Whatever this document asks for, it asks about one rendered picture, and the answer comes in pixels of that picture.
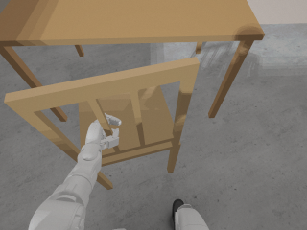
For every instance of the right robot foot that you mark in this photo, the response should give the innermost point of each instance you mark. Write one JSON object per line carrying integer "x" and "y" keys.
{"x": 177, "y": 203}

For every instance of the chair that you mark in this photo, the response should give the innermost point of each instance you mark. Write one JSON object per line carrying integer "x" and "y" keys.
{"x": 133, "y": 96}

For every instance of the robot right thigh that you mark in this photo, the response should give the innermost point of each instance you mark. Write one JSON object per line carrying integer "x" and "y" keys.
{"x": 189, "y": 219}

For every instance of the table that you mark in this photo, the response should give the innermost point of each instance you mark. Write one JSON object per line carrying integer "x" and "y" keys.
{"x": 93, "y": 22}

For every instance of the left robot hand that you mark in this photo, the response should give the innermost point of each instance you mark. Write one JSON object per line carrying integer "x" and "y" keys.
{"x": 96, "y": 134}

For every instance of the robot left forearm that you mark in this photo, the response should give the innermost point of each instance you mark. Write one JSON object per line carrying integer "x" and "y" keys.
{"x": 79, "y": 183}

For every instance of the robot left upper arm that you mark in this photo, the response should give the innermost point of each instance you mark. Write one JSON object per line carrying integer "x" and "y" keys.
{"x": 59, "y": 215}

